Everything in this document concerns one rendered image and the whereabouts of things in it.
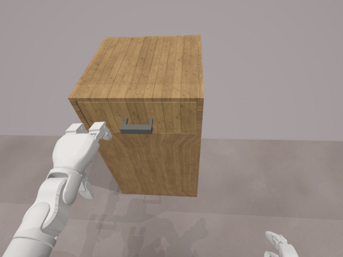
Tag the right robot hand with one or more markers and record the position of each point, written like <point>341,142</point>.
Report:
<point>280,243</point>

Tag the left robot hand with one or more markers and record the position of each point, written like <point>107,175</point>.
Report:
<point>76,149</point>

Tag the handle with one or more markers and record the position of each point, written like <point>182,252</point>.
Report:
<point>136,129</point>

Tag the cabinet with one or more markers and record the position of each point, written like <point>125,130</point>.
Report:
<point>148,69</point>

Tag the drawer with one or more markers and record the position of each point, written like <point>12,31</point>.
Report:
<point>168,117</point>

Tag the robot left forearm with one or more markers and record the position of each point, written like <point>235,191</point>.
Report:
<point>47,217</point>

